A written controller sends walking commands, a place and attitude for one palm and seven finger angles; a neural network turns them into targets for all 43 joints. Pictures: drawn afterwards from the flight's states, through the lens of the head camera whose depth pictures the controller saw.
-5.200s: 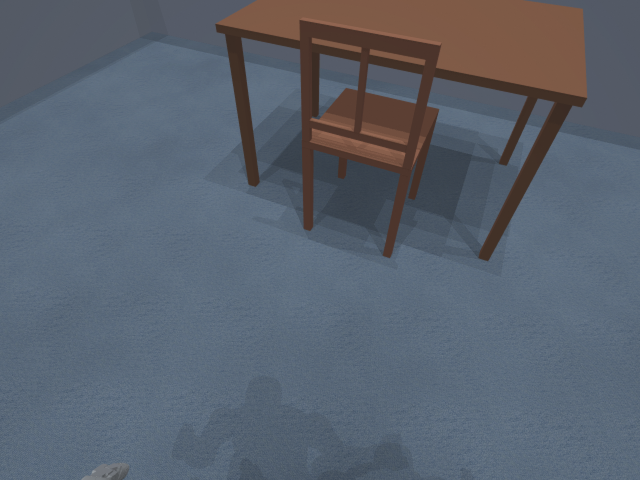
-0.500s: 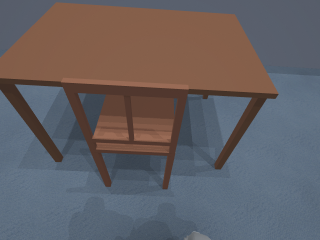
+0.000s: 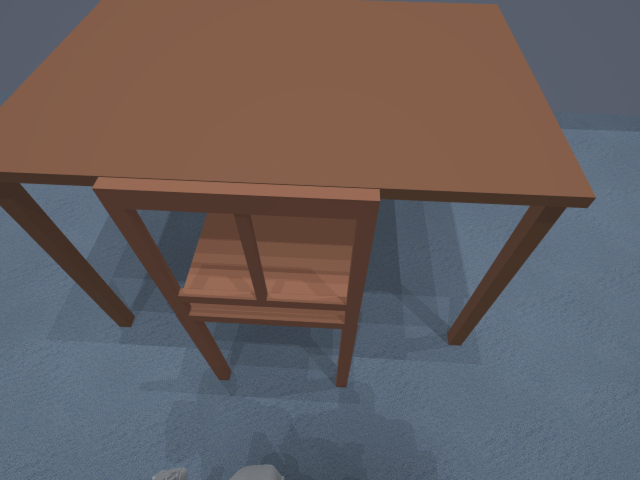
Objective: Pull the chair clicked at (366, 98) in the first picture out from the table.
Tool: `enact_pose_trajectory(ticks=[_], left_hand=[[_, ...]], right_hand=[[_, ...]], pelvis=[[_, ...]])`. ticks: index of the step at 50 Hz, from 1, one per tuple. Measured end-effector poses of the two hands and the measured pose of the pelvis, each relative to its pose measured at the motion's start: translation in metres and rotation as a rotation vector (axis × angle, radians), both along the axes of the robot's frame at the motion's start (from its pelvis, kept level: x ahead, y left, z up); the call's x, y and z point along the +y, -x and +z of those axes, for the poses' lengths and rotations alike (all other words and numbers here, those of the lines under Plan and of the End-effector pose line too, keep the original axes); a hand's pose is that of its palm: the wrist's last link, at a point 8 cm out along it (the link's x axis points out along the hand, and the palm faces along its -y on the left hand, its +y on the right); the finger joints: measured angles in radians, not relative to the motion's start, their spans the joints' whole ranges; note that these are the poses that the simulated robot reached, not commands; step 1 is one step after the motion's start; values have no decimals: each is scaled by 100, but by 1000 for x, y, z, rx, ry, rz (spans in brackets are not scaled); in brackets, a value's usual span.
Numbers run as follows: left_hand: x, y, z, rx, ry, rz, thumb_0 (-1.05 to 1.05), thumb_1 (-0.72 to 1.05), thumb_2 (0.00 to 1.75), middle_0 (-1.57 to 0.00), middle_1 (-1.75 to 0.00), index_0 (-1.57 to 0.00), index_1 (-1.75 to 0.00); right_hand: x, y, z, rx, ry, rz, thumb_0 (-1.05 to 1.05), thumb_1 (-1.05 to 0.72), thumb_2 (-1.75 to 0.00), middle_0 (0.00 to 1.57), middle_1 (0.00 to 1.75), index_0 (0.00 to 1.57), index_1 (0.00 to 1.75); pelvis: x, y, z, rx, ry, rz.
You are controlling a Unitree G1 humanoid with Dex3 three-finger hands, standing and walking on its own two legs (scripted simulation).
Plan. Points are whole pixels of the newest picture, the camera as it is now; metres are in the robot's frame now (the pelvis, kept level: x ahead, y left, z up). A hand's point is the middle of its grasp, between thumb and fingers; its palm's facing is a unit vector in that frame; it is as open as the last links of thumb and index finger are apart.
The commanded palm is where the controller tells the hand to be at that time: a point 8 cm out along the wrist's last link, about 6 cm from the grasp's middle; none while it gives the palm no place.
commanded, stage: come to a stop and stand still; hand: left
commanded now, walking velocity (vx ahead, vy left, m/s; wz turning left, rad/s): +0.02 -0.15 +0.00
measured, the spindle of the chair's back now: (253, 259) +0.46 +0.15 -0.09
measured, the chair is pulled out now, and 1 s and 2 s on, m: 0.00 0.00 0.00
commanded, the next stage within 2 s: look again from close up in 1.04 s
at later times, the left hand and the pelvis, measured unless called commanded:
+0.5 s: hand out of the picture -0.02 +0.19 -0.17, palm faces +0.00 -0.98 -0.22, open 7.3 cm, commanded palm none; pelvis -0.03 +0.00 +0.01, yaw -2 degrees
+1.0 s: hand out of the picture -0.05 +0.10 -0.17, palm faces +0.04 -0.99 -0.15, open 7.3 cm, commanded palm none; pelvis -0.03 -0.05 +0.00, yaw -1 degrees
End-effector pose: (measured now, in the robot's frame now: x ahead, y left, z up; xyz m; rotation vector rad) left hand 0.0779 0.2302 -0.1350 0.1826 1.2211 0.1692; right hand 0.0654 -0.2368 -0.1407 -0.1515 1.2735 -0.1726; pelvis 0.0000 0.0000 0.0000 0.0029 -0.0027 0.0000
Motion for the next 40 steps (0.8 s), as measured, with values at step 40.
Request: enact_pose_trajectory(ticks=[40], left_hand=[[-62,116,-3,174,38,22,1,94,90,-20,-30,-20,-30]], right_hand=[[-16,160,-9,243,-78,-85,0,-91,-89,20,30,20,30]], pelvis=[[-47,38,4,-36,5,-14]])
